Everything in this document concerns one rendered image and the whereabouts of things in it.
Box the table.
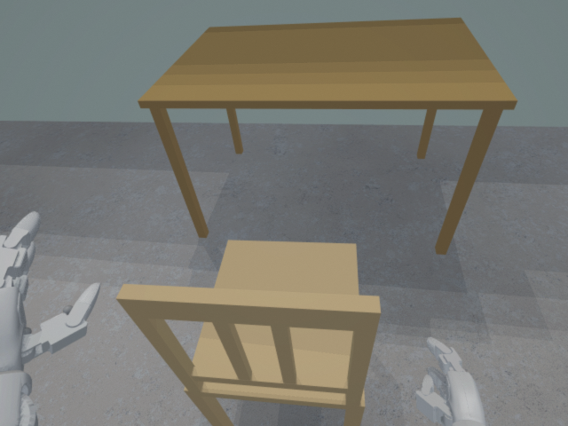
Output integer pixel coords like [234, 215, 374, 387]
[138, 18, 517, 255]

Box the left robot hand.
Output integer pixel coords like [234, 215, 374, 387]
[0, 211, 100, 372]

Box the robot left forearm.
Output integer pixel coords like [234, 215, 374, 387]
[0, 370, 38, 426]

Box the right robot hand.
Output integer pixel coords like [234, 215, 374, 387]
[416, 337, 486, 426]

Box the chair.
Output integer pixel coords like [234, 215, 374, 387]
[115, 240, 381, 426]

